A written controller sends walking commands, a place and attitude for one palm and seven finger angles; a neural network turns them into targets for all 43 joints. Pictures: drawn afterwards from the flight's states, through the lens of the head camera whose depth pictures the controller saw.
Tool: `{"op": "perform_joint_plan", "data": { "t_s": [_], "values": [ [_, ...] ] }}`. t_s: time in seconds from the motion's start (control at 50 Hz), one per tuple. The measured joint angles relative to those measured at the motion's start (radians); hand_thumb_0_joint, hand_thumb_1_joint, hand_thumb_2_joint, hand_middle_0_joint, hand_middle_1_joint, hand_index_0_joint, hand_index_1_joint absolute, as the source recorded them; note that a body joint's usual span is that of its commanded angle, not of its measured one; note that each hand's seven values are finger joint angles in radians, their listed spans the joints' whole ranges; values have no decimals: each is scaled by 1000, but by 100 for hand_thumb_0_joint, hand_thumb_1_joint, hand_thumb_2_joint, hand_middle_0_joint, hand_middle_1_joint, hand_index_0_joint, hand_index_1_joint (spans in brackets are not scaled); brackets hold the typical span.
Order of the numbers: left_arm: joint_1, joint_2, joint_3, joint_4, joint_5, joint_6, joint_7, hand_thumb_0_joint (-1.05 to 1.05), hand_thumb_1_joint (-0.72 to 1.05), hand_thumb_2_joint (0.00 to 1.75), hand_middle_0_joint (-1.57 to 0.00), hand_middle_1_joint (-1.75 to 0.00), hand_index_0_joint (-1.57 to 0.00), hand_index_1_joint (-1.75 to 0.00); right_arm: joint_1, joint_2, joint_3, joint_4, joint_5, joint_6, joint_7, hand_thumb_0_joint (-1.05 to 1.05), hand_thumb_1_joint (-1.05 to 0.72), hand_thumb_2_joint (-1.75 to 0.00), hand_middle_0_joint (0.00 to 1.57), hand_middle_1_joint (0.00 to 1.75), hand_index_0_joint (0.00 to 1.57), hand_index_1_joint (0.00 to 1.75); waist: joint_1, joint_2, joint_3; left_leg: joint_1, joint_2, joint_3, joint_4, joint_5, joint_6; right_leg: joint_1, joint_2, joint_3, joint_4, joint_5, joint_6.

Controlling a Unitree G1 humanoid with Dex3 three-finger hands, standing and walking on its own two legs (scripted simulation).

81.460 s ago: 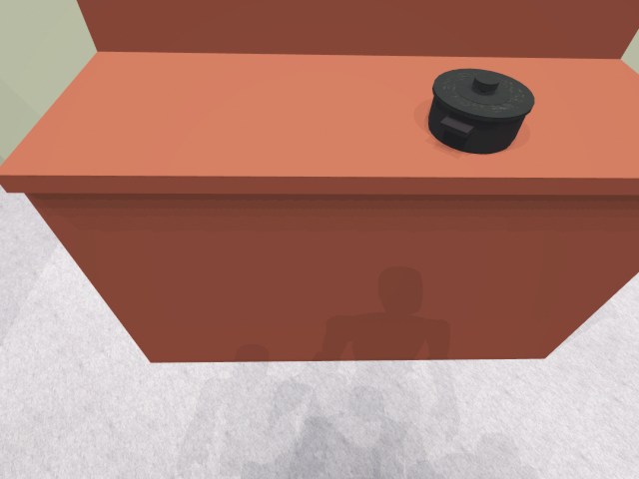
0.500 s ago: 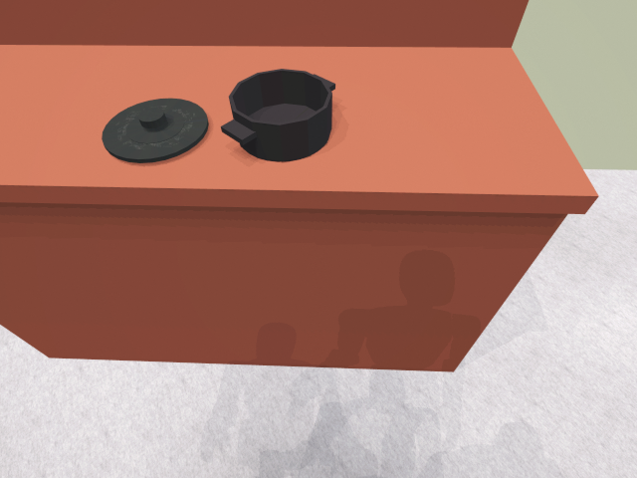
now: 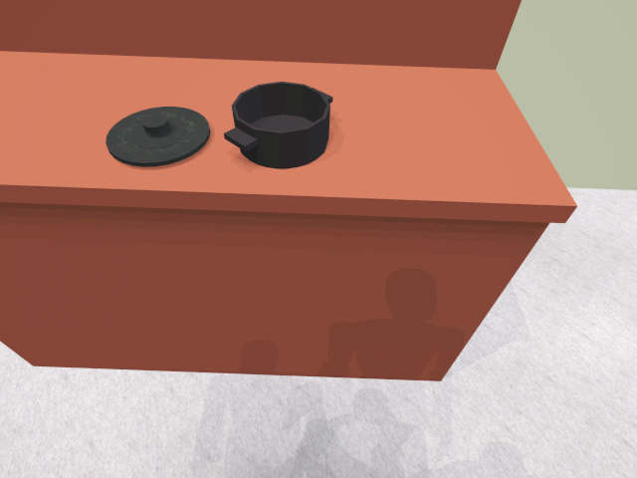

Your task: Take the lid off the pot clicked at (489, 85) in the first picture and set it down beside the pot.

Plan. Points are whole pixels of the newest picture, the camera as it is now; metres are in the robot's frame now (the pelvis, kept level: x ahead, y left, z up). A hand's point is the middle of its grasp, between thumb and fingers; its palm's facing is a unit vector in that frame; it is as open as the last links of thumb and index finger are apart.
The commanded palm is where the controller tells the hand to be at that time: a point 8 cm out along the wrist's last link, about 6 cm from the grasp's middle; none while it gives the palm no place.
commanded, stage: let the arm hang, fingers relaxed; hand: left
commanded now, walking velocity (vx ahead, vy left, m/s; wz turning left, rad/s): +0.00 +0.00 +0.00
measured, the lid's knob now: (156, 124) +0.66 +0.32 +0.09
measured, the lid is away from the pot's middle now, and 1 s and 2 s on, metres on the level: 0.23 0.23 0.23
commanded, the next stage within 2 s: look to check the result in 0.82 s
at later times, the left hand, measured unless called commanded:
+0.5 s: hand out of the picture -0.01 +0.18 -0.18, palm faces +0.04 -0.98 -0.18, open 7.3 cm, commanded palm none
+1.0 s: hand out of the picture +0.01 +0.18 -0.18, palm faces +0.05 -0.98 -0.20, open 7.3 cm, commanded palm none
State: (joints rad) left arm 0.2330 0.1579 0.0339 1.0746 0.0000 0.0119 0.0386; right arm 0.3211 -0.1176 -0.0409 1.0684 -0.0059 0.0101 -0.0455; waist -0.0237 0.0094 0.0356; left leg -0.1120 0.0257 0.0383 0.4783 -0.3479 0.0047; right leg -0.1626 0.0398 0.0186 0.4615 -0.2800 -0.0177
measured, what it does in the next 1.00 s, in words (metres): stands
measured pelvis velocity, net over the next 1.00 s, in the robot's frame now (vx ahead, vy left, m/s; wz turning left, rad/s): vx -0.01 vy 0.01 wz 0.00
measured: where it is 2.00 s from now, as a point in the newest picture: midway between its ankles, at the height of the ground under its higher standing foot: outside the picture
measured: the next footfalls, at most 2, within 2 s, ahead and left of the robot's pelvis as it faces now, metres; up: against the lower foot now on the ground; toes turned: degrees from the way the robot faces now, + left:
none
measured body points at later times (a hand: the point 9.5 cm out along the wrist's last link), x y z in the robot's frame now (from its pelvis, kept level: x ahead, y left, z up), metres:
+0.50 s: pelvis -0.01 +0.01 +0.00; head +0.01 +0.01 +0.45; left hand -0.01 +0.23 -0.16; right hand -0.04 -0.20 -0.16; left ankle -0.06 +0.11 -0.74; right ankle -0.02 -0.11 -0.74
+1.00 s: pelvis -0.01 +0.01 +0.00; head +0.02 +0.01 +0.45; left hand +0.01 +0.23 -0.16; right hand -0.02 -0.20 -0.16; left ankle -0.06 +0.11 -0.74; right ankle -0.02 -0.11 -0.74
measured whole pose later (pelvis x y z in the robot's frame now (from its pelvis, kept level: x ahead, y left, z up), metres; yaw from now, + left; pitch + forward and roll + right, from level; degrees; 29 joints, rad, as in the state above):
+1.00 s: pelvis -0.01 +0.01 +0.00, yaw +0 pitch -1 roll -1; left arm 0.25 0.14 0.03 1.11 0.00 0.01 0.04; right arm 0.31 -0.10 -0.04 1.09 0.00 0.00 -0.05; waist -0.02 0.01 0.06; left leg -0.13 0.01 0.04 0.47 -0.34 0.01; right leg -0.18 0.03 0.02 0.47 -0.27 -0.01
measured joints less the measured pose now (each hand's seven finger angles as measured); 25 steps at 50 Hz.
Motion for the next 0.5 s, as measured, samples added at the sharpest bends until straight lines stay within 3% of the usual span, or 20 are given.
{"op": "perform_joint_plan", "data": {
  "t_s": [0.5],
  "values": [
    [31, -20, -6, 43, 2, -1, 4, 1, 93, 90, -20, -30, -20, -30, 7, 21, 3, 26, 3, -5, -2, 1, -91, -90, 20, 30, 20, 30, 4, -4, 19, -22, -11, 3, 4, 13, 12, -18, -11, 3, -3, 17, 12]
  ]
}}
